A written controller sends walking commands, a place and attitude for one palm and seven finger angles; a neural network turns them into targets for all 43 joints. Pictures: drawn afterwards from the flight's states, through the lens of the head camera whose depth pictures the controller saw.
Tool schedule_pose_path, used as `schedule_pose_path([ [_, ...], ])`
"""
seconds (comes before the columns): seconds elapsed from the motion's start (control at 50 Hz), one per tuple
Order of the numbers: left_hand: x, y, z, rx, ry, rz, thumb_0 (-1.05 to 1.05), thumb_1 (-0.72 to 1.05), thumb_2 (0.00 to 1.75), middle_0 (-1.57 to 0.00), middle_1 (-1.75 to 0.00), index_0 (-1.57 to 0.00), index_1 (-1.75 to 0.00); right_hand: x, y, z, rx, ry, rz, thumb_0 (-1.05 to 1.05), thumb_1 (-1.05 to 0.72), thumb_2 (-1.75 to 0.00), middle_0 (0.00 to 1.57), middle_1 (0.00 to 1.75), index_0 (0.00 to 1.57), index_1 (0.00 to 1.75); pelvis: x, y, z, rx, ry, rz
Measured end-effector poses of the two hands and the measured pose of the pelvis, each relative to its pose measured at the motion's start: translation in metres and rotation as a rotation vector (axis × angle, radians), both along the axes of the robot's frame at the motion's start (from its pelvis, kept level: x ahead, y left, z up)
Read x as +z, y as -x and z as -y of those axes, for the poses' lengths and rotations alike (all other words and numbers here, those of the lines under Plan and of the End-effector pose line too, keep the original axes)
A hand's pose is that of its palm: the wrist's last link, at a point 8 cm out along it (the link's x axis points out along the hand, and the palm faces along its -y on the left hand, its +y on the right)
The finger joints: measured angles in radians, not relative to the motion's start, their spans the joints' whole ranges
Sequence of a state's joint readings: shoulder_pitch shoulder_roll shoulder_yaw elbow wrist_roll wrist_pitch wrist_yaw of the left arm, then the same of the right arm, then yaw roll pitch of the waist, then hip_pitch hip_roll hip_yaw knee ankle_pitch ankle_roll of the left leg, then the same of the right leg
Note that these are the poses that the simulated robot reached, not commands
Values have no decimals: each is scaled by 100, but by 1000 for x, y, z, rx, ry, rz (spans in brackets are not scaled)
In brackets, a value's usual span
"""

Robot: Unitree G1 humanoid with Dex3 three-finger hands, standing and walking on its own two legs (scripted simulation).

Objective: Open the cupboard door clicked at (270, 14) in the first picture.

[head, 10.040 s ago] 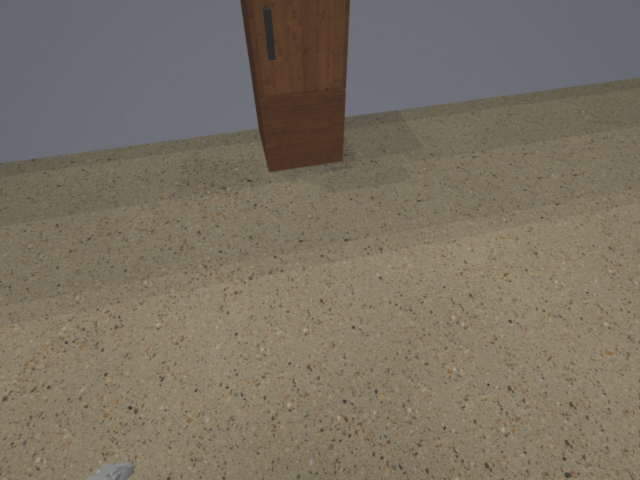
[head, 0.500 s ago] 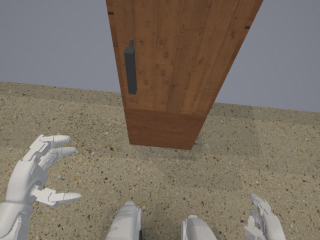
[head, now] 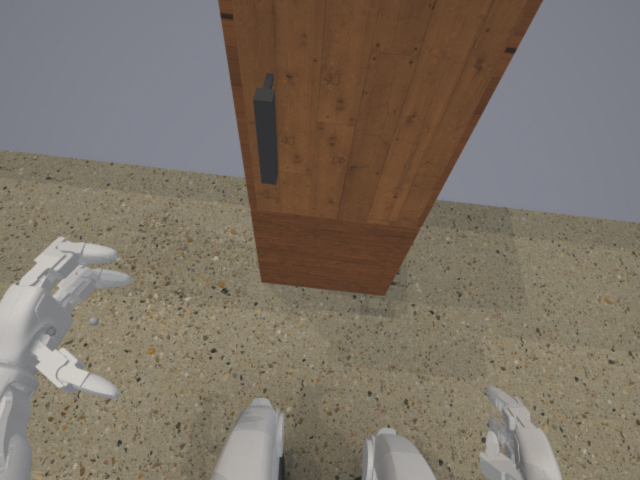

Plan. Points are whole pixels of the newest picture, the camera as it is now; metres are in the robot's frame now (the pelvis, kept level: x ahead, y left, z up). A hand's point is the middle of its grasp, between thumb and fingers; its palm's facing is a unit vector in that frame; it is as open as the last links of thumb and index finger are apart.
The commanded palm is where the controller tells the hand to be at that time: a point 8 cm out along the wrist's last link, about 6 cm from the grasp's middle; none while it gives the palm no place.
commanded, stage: raise the hand with hooked fingers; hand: left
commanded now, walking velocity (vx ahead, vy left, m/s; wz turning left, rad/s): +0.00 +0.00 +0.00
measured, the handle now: (269, 132) +0.60 +0.13 +0.02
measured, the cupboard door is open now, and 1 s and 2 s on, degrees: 0 0 0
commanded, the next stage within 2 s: move the hooked fingers beside the handle in 0.50 s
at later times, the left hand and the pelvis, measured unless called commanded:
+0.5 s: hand (109, 316) +0.28 +0.26 +0.03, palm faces -0.04 -1.00 -0.06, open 14.0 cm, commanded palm +0.26 +0.31 +0.04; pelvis +0.00 -0.01 +0.00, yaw +0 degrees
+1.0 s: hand (149, 261) +0.35 +0.24 +0.03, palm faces -0.06 -1.00 -0.04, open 14.0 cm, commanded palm +0.34 +0.29 +0.04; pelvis +0.00 -0.01 +0.00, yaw -1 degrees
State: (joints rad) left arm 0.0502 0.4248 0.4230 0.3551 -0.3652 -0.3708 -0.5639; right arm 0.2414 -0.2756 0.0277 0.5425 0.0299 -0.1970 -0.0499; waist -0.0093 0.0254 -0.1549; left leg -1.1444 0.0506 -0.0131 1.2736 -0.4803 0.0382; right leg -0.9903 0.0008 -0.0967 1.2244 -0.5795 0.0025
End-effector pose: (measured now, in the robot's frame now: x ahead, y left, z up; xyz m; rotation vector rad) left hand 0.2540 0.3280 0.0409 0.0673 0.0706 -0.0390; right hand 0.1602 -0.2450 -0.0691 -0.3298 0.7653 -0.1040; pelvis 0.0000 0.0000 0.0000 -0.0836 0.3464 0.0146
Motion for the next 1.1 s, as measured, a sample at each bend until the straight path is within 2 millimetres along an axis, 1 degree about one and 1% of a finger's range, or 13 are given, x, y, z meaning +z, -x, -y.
schedule_pose_path([
  [0.12, 0, -9, 3, -9, 7, 0, -1, -50, 30, -30, -120, -30, -120, -4, 13, 14, -37, 12, -30, 1, -90, -90, 20, 30, 20, 30, -1, -1, 4, -7, -3, -10],
  [0.24, -3, -10, 11, -12, 9, -4, -1, -50, 30, -30, -120, -30, -120, -5, 17, 21, -54, 11, -33, 1, -90, -90, 20, 30, 20, 30, -2, -2, 7, -13, -8, -14],
  [0.58, -2, -6, 15, 2, 6, -1, -1, -50, 30, -30, -120, -30, -120, -8, -1, 14, -25, -19, 1, 1, -90, -90, 20, 30, 20, 30, -4, -3, 12, -9, -11, -12],
  [0.68, -2, -9, 15, 1, 11, 12, -1, -50, 30, -30, -120, -30, -120, -8, -4, 14, -18, -12, 3, 1, -90, -90, 20, 30, 20, 30, -5, -3, 12, -6, -10, -13],
  [0.74, -5, -18, 17, 1, 18, 19, -1, -50, 30, -30, -120, -30, -120, -10, -4, 15, -14, -2, -5, 1, -90, -90, 20, 30, 20, 30, -6, -3, 11, -3, -8, -16],
  [0.86, -8, -48, 30, -30, 31, 20, -2, -50, 30, -30, -120, -30, -120, -14, 2, 17, -31, 10, -36, 1, -90, -90, 20, 30, 20, 30, -8, -2, 10, -4, -8, -24],
  [0.96, -6, -71, 35, -27, 28, 16, -2, -50, 30, -30, -120, -30, -120, -14, 14, 18, -64, 4, -75, 1, -90, -90, 20, 30, 20, 30, -5, -3, 9, -15, -12, -30],
  [1.1, -4, -93, 38, -7, 19, 15, -1, -50, 30, -30, -120, -30, -120, -18, 34, 21, -102, -2, -153, 1, -90, -90, 20, 30, 20, 30, -1, -7, 8, -21, -16, -41],
])
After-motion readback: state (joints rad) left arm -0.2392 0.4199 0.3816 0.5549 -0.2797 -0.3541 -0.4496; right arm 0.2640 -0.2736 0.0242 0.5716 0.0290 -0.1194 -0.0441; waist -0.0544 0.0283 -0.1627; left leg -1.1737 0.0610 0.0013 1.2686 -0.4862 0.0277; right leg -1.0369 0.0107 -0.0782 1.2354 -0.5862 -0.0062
